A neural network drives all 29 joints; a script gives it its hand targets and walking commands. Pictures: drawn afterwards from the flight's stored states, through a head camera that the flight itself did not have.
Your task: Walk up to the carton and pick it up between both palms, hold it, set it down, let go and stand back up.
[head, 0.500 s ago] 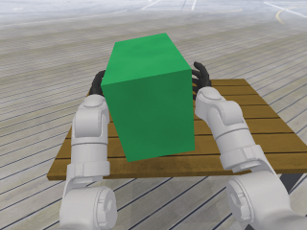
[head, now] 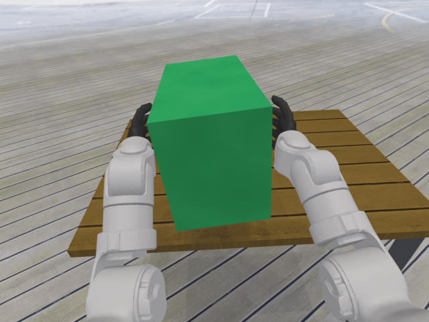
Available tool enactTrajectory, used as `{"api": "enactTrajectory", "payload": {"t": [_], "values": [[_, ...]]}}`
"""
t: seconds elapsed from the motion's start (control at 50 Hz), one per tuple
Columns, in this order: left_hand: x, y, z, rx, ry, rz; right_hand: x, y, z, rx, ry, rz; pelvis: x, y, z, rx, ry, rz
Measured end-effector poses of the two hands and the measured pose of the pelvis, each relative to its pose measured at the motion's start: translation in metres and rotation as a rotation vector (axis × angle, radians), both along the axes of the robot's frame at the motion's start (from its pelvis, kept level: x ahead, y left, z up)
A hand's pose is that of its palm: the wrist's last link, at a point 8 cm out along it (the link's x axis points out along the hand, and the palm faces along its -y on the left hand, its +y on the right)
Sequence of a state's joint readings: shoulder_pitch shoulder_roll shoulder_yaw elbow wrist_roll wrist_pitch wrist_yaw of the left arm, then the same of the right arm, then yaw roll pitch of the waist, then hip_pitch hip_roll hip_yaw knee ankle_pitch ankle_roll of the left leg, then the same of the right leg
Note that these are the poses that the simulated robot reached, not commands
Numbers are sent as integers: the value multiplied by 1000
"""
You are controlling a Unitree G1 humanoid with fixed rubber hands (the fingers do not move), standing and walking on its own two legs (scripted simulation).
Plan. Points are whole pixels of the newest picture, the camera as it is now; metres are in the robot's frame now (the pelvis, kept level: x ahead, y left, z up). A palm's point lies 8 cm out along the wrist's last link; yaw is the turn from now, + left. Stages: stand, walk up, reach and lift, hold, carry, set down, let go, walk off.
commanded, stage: hold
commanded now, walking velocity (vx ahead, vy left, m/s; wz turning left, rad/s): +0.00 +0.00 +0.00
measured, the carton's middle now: (210, 130) +0.44 -0.01 +0.22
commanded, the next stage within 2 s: none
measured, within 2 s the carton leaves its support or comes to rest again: neither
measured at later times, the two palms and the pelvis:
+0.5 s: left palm (143, 141) +0.37 +0.12 +0.24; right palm (289, 133) +0.36 -0.14 +0.24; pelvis +0.00 +0.00 +0.00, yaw +0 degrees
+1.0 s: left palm (134, 142) +0.38 +0.13 +0.24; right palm (278, 126) +0.38 -0.12 +0.25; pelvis +0.00 -0.01 +0.00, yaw +2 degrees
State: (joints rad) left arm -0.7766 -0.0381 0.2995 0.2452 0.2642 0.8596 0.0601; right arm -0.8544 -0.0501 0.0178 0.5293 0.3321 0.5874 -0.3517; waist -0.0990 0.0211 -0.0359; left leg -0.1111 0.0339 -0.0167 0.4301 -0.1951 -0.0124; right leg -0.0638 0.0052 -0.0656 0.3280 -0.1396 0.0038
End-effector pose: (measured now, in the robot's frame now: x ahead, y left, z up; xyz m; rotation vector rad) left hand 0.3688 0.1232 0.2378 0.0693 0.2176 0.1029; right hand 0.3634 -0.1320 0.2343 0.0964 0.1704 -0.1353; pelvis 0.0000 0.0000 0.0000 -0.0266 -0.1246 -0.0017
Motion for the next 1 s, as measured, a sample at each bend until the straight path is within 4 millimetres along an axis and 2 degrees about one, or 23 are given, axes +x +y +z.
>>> {"api": "enactTrajectory", "payload": {"t": [0.18, 0.34, 0.62, 0.82, 1.0], "values": [[-1, 8, 1, -22, -2, 21, 5, 8, 11, -3, -4, 18, -5, -5, 1, 2, 17, 10], [1, 4, 4, -17, -24, 9, 5, 4, 17, 6, -25, 8, -3, -7, 1, -2, 22, 23], [4, -11, 6, 7, 7, -19, -2, -11, 3, 11, 6, -20, -2, -3, 0, 3, 0, -1], [6, 0, 4, -29, 9, 7, 7, 0, 8, -10, 8, 1, -4, -7, 0, 6, 16, 2], [9, 9, 1, -26, -16, 13, 14, 9, 17, -6, -16, 14, 2, -7, 1, -4, 34, 28]]}}
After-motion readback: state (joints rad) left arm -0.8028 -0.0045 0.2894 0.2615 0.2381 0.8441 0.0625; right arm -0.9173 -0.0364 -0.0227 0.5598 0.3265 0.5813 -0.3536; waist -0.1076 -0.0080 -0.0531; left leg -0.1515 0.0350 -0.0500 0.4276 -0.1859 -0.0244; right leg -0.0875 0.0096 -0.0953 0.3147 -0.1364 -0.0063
